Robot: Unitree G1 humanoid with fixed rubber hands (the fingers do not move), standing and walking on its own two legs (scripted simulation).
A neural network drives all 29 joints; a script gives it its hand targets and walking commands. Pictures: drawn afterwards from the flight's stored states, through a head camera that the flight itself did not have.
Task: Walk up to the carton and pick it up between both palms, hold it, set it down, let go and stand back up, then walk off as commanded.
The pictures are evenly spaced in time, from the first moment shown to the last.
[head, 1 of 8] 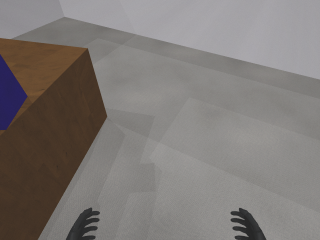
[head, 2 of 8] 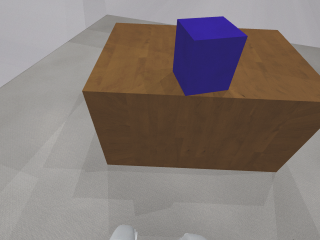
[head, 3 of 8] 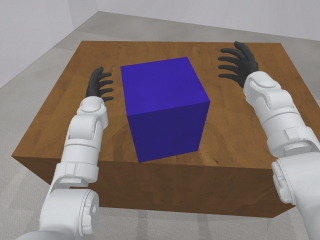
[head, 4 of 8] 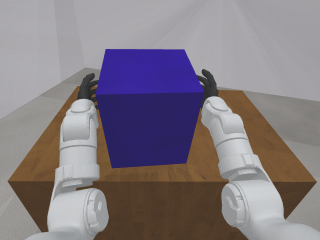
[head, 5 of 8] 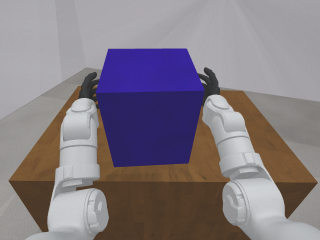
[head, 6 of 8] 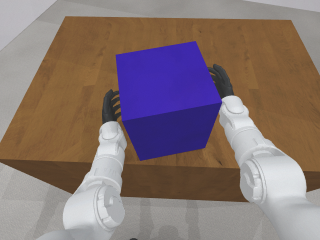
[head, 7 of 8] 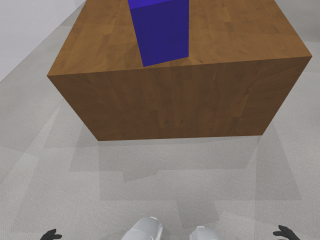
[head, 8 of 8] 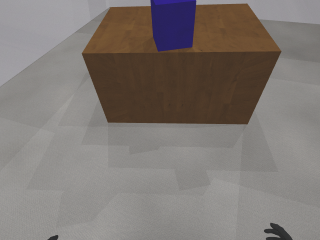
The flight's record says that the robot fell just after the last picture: no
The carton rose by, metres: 0.21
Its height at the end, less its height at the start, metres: +0.00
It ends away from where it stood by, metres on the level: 0.02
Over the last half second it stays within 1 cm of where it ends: yes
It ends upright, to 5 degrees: yes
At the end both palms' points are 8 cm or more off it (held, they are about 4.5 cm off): yes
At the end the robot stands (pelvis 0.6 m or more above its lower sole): yes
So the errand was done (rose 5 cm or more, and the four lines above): yes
